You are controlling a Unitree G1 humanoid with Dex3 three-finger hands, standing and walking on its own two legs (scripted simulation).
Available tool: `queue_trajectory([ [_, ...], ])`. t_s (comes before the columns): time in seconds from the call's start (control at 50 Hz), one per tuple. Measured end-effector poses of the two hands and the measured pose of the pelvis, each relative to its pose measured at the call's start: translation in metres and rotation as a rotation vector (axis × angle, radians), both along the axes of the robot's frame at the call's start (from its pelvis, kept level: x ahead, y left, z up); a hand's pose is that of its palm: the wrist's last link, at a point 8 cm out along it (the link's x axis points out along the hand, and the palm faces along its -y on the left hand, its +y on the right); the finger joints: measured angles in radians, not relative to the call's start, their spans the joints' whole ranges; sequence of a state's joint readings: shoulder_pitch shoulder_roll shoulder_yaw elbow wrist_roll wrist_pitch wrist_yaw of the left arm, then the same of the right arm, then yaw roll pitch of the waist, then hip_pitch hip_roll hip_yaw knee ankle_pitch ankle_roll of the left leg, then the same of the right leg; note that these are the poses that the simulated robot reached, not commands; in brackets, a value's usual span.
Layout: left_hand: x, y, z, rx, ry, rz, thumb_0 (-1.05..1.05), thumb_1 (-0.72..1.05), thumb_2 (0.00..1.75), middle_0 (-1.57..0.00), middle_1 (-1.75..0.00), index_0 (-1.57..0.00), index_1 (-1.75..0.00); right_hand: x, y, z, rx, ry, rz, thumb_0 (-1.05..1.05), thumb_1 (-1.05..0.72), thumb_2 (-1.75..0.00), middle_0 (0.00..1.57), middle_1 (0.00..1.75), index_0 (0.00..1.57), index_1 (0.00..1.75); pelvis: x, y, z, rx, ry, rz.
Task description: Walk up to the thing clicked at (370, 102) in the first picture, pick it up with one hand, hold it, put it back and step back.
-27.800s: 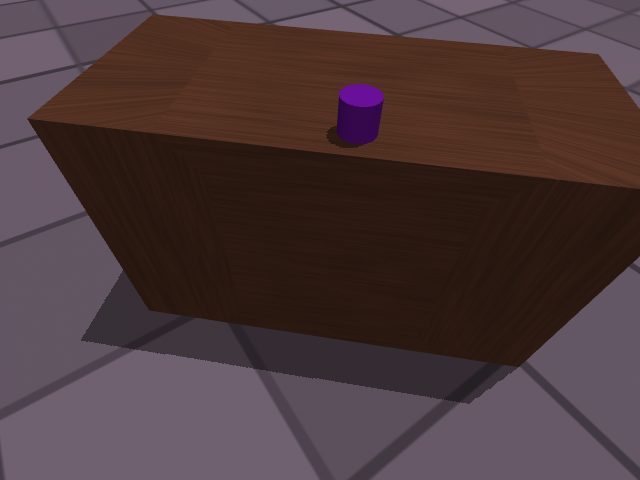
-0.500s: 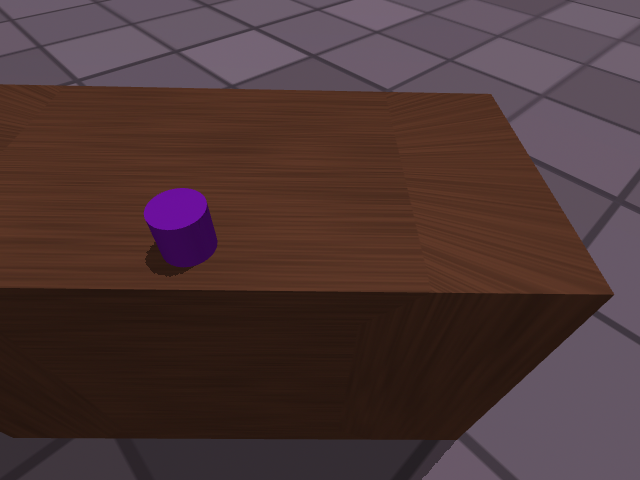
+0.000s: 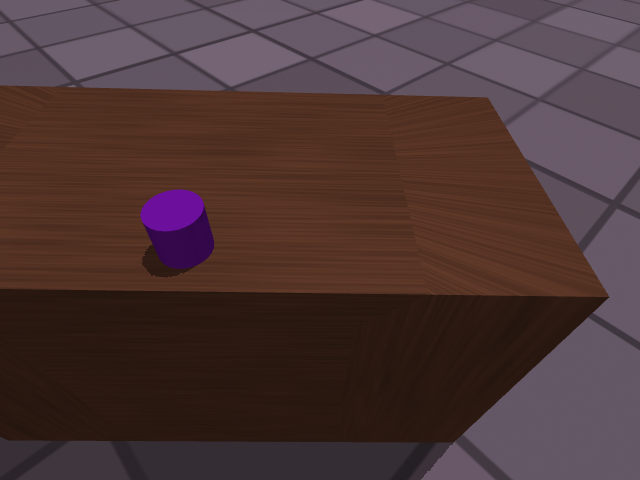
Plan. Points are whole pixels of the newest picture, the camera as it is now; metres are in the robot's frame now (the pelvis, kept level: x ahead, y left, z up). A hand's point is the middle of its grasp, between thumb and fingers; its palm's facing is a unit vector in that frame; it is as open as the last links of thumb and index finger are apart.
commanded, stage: stand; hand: left
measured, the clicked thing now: (179, 229) +0.45 +0.22 +0.06
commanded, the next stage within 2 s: step back in 1.92 s
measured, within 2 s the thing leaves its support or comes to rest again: neither
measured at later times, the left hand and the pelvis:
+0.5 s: hand out of the picture +0.06 +0.26 -0.16, palm faces -0.04 -0.94 -0.35, open 7.4 cm; pelvis +0.00 +0.00 +0.00, yaw +0 degrees
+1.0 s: hand out of the picture +0.07 +0.25 -0.16, palm faces -0.05 -0.94 -0.35, open 7.4 cm; pelvis +0.00 +0.00 +0.00, yaw +0 degrees
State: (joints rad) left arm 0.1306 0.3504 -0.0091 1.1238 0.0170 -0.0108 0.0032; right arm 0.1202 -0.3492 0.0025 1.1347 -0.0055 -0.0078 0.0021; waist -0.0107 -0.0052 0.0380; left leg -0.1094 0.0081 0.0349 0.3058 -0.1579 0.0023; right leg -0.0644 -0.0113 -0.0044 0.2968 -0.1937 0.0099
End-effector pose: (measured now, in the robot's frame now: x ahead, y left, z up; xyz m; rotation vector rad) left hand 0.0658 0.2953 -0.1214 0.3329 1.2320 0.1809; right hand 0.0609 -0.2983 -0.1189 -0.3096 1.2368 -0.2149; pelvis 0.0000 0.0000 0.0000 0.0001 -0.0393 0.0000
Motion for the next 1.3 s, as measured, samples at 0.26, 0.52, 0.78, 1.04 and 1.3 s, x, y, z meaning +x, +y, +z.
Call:
queue_trajectory([
  [0.26,-0.003,0.003,0.001,0.003,0.0,0.001,0.0,0.9,0.9,-0.2,-0.3,-0.2,-0.3,-0.006,0.001,0.0,0.001,0.002,-0.004,0.01,-0.9,-0.9,0.21,0.3,0.21,0.3,-0.003,0.001,0.0,0.0,-0.004,-0.002],
  [0.52,-0.009,0.005,0.0,0.004,0.019,0.006,0.0,0.91,0.9,-0.2,-0.3,-0.2,-0.3,-0.012,0.004,-0.002,0.006,0.023,-0.006,0.01,-0.9,-0.9,0.21,0.3,0.21,0.3,-0.004,0.002,0.0,0.002,0.001,0.0],
  [0.78,-0.006,0.003,-0.001,-0.001,0.022,0.004,0.0,0.91,0.9,-0.2,-0.3,-0.2,-0.3,-0.006,0.003,-0.001,0.002,0.022,-0.003,0.01,-0.9,-0.9,0.21,0.3,0.21,0.3,-0.001,0.002,0.0,0.002,0.006,0.0],
  [1.04,0.005,0.003,0.001,0.003,0.008,0.001,0.0,0.91,0.9,-0.2,-0.3,-0.2,-0.3,0.004,0.003,-0.002,0.003,0.007,0.0,0.01,-0.9,-0.9,0.21,0.3,0.21,0.3,0.005,0.002,0.0,0.004,0.008,-0.002],
  [1.3,0.01,0.002,0.002,0.005,-0.002,0.002,0.0,0.91,0.9,-0.2,-0.3,-0.2,-0.3,0.008,0.001,-0.001,0.005,0.002,-0.003,0.01,-0.9,-0.9,0.21,0.3,0.21,0.3,0.007,0.0,0.0,0.004,0.008,-0.002],
])
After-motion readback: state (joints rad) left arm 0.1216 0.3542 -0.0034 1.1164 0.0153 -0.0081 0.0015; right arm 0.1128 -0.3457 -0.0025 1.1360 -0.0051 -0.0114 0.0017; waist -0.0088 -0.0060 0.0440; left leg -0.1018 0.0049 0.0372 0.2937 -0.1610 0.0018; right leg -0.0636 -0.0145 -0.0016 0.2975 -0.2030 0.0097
